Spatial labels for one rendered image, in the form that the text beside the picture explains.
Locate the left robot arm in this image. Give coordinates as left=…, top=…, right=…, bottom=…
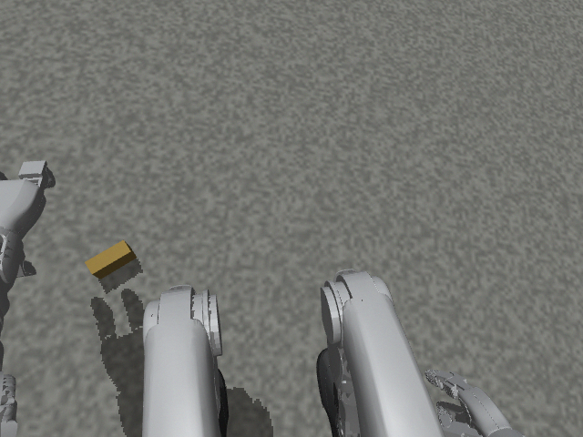
left=0, top=228, right=24, bottom=437

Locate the small box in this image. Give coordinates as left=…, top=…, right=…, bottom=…
left=85, top=240, right=137, bottom=279

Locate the right robot hand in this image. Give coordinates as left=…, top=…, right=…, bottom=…
left=425, top=370, right=513, bottom=437

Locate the right robot foot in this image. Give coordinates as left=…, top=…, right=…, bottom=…
left=316, top=348, right=358, bottom=437

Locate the left robot hand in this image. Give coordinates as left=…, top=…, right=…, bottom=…
left=0, top=160, right=56, bottom=278

